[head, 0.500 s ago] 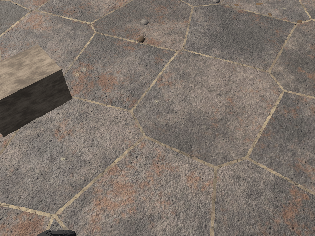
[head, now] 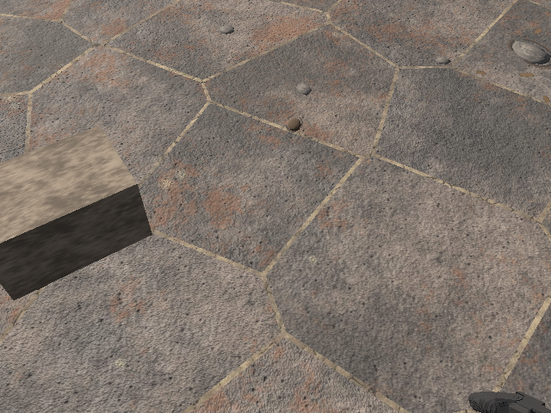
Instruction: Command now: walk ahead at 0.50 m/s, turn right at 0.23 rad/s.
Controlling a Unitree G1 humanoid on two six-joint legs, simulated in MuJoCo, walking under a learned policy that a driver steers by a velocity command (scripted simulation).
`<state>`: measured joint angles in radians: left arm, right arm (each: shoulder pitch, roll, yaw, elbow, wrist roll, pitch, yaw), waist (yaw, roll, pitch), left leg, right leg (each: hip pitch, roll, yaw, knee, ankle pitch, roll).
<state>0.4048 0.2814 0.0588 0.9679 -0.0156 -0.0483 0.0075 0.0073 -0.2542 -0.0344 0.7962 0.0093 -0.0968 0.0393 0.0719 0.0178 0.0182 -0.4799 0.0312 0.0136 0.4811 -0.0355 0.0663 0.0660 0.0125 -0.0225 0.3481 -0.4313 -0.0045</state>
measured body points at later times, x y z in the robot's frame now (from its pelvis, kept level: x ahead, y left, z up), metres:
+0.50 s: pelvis +0.27 -0.02 +0.00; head +0.29 -0.04 +0.45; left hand +0.52 +0.16 -0.09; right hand +0.21 -0.30 -0.14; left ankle +0.13 +0.12 -0.72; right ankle +0.38 -0.16 -0.71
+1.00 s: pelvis +0.44 -0.08 +0.02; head +0.46 -0.09 +0.47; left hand +0.68 +0.12 -0.09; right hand +0.45 -0.38 -0.09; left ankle +0.57 +0.02 -0.71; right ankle +0.39 -0.15 -0.72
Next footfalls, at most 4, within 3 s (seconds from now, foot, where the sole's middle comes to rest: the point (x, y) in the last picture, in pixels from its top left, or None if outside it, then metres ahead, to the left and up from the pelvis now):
0.52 right None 0.42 -0.17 -0.76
1.04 left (303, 357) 0.60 0.00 -0.76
1.44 right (402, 390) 0.54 -0.23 -0.76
1.86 left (291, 370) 0.57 0.03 -0.76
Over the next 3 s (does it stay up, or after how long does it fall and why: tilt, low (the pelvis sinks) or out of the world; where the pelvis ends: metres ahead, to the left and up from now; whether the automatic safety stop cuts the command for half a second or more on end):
stays up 0.55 -0.09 0.01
